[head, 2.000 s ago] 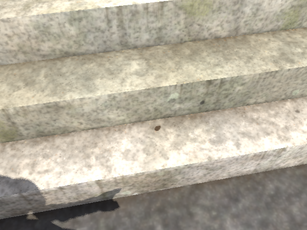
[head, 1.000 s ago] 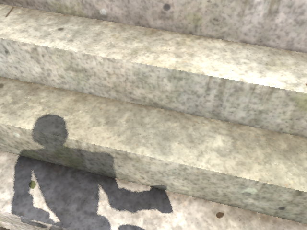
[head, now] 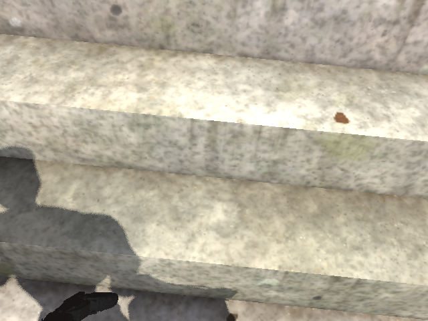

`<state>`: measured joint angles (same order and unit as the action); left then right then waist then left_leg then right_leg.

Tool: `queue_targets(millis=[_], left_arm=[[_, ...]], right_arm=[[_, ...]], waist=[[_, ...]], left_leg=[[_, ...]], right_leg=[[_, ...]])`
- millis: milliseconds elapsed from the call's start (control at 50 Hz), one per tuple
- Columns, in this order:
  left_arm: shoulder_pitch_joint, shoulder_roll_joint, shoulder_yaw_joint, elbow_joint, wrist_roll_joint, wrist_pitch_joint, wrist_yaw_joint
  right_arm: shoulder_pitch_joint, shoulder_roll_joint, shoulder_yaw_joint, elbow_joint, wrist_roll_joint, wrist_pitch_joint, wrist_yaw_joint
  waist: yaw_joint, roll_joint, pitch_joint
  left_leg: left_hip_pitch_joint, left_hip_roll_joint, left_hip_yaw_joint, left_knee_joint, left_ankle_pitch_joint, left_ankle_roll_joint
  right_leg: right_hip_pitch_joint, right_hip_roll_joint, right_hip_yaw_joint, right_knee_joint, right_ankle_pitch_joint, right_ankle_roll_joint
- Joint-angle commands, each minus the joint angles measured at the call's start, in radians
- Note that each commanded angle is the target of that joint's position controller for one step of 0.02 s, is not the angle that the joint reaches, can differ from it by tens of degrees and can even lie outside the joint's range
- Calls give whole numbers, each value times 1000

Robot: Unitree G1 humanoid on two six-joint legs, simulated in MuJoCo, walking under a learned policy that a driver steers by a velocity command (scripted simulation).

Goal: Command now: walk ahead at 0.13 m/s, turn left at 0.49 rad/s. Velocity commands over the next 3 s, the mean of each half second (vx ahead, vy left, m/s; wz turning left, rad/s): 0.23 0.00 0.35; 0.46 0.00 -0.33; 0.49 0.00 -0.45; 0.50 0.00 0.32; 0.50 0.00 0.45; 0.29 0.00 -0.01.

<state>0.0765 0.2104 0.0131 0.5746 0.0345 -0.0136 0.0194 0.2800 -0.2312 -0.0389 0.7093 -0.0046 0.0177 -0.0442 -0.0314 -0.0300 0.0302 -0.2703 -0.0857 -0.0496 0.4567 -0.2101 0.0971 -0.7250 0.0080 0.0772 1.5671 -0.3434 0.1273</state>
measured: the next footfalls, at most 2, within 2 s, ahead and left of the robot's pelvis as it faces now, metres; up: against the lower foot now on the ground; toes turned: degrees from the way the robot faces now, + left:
right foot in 0.24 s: +0.06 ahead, -0.14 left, +0.00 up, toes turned +10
left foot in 0.70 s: +0.11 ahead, +0.10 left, +0.00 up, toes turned +8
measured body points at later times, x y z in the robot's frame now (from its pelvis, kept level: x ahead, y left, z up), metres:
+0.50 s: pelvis +0.04 -0.05 +0.01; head +0.06 -0.08 +0.45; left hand +0.06 +0.20 -0.10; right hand +0.25 -0.25 -0.11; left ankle -0.06 +0.09 -0.59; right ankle +0.02 -0.15 -0.74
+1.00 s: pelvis +0.10 -0.03 +0.00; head +0.13 -0.01 +0.45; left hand +0.33 +0.14 -0.07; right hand +0.07 -0.27 -0.13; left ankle +0.07 +0.09 -0.74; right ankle +0.15 -0.17 -0.36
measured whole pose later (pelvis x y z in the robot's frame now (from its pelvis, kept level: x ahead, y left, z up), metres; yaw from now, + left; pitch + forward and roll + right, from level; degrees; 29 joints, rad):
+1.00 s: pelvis +0.10 -0.03 +0.00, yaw -2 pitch +2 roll -1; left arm 0.08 0.11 -0.06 0.51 -0.02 0.00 0.02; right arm 0.42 -0.19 0.00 0.94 -0.03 -0.01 -0.02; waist -0.01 -0.03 0.02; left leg -0.16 0.08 0.16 0.40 -0.27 0.00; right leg -1.33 0.00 0.07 2.30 -0.26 0.02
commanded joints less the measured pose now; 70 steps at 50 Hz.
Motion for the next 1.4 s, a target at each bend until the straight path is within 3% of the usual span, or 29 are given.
queue_targets(millis=[20, 200, 240, 280, 320, 360, 440, 560, 620, 680, 720, 740, 760, 800, 840, 980, 1040, 1060, 1100, 1120, 1160, 1180, 1200, 1220, 1240, 1260, 1300, 1380, 1400], left_arm=[[29, 26, 9, -61, -18, 19, 24], [60, 82, 31, -13, -46, 19, 21], [38, 60, 31, 8, -26, -6, 10], [84, 73, 21, 19, 43, -34, -1], [16, 50, 24, 4, 31, -51, -5], [119, 90, 37, 67, -14, -39, 5], [313, 87, 40, 117, 1, -52, 27], [192, 75, 33, 65, -18, -26, 38], [227, 139, 59, 82, -26, -15, 46], [217, 130, 61, 98, -57, -13, 39], [106, 26, 36, 46, -46, -32, 21], [222, -8, 32, 50, -63, -33, 28], [251, 34, 46, 70, -79, -26, 30], [81, -13, 25, 0, -77, -15, 45], [52, -72, -15, -46, -61, -26, 24], [-65, -99, -85, -183, -48, 9, 3], [-180, -91, -99, -241, -36, 4, 8], [-240, -135, -136, -287, -34, 3, -4], [-262, -132, -142, -287, -57, 6, -24], [-233, -64, -100, -254, -46, -7, -36], [41, 58, -38, -183, -50, -15, -52], [176, 182, 8, -142, -38, -10, -61], [334, 344, 58, -79, -24, 3, -40], [422, 313, 51, 7, 9, 14, 6], [421, 192, 2, 50, 19, 4, 11], [282, 121, -8, 49, 20, -9, -1], [140, -56, -41, 105, 10, -15, -31], [92, 4, -24, 126, -10, -31, -36], [65, 34, -21, 121, -7, -41, -27]], right_arm=[[-116, -168, -39, -139, -1, 11, -26], [-175, -109, -37, -223, 12, 53, -40], [-106, -54, -19, -195, 11, 36, -23], [-14, 9, -7, -183, -4, 12, -3], [-70, -149, -58, -171, 11, 14, -8], [-60, -115, -59, -139, -3, 25, 1], [-247, -14, -23, -163, 14, -46, 28], [-328, 89, 29, -161, -3, -43, 47], [-220, 11, -1, -115, 19, -36, 22], [-130, -35, -28, -63, 3, -47, 12], [56, -132, -62, -19, -14, -53, 12], [125, -216, -81, -5, -46, -41, 11], [97, -172, -76, -3, -48, -44, 11], [-43, -70, -36, 26, -2, -51, 11], [33, 28, 7, 103, -26, -51, 27], [3, -70, 28, 126, -32, -52, 22], [108, -115, 19, 145, -18, -46, -18], [137, -186, -5, 153, 24, -33, -39], [177, -196, -7, 171, 32, 16, -56], [188, -214, -8, 181, 10, 6, -47], [114, -294, -24, 129, 4, 12, -47], [37, -311, -38, 49, 4, -8, -32], [-4, -220, -22, -18, -15, -47, 19], [-62, -178, -31, 20, -16, -92, 83], [-258, -33, 18, -98, -33, -98, 104], [-187, 61, 41, -137, 11, -95, 98], [-76, 94, 69, -159, 9, -85, 92], [-69, 48, 88, -195, 18, -49, 51], [-86, 17, 88, -213, -7, -46, 42]], waist=[[61, 171, -130], [28, 262, -184], [-1, 167, -137], [-39, -247, -136], [-4, -136, -89], [27, -89, -34], [112, -53, 9], [54, -99, -49], [41, -198, -80], [-8, -120, -145], [-91, 105, -208], [-67, 306, -281], [-65, 236, -249], [-13, 206, 40], [19, 95, 52], [94, 84, 50], [38, 157, -21], [29, 189, -61], [43, 201, -111], [44, 212, -176], [168, 326, -380], [242, 151, -442], [228, -333, -553], [226, -314, -528], [222, -202, -282], [79, -112, -145], [-51, -15, -60], [-96, 43, 11], [-114, 42, 1]], left_leg=[[-5, 192, -174, -61, 706, 166], [211, 270, -410, -23, 421, 62], [121, 180, -355, 25, 110, 27], [-198, -2, -188, 361, -391, -93], [-218, 53, -98, 787, -395, -213], [-366, 32, -75, 1086, -312, -240], [-601, 24, -57, 1026, -125, -219], [-173, 92, 103, 403, -270, -235], [-58, 60, 79, 150, -76, -190], [133, 49, 99, -120, 134, -119], [497, 283, -143, -102, 567, -48], [536, 551, -402, -147, 455, 164], [457, 620, -540, -221, -60, 290], [273, 507, -342, -272, -348, 155], [216, 427, -183, -234, -212, 87], [-95, 366, 102, -276, -64, 29], [39, 347, 110, -324, -55, 55], [63, 386, 94, -468, -21, 78], [121, 379, 206, -434, 386, 80], [170, 392, 230, -322, 1275, 118], [441, 424, 227, 87, 1863, 103], [151, 364, 168, 351, 1718, 72], [-194, 169, 87, 693, 504, 2], [-483, 18, -113, 1266, 24, -46], [-571, 39, -81, 1533, -135, -48], [-799, 35, -54, 1584, -170, -51], [-845, 56, -26, 1751, -238, -70], [-714, 63, 24, 1602, -32, -83], [-652, 65, 83, 1463, 72, -87]], right_leg=[[118, 42, -121, -109, 34, 56], [383, 0, -34, -1042, 72, -48], [542, -22, -55, -1294, 219, -72], [673, -347, 296, -1285, 613, -271], [504, -382, 322, -1335, 315, -438], [537, -301, 252, -1331, 67, -410], [803, -238, 162, -1299, 324, -395], [593, -184, 46, -1307, 687, -359], [649, -231, 127, -1285, 780, -373], [654, -215, 173, -1156, 733, -318], [264, -48, 54, -717, 208, -204], [22, 62, -39, -258, -301, -132], [-182, 15, 11, 232, -359, -109], [-523, -13, -10, 628, -278, -119], [-608, -20, 36, 804, -191, -131], [-598, -40, -1, 693, 163, -97], [-590, -94, -90, 458, 190, -59], [-476, -134, -140, 213, -75, -83], [-184, -81, -227, -60, -374, -152], [-10, 47, -387, -40, -398, -189], [145, 126, -239, -388, -410, -278], [415, 51, 161, -599, -282, -354], [741, -136, 777, -1037, -278, -474], [813, -248, 1068, -1269, -204, -501], [597, -172, 666, -1117, 89, -307], [574, -129, 473, -945, 205, -305], [443, -81, 303, -912, 118, -257], [170, -93, 174, -1121, -2, -254], [122, -73, 137, -1170, 42, -272]])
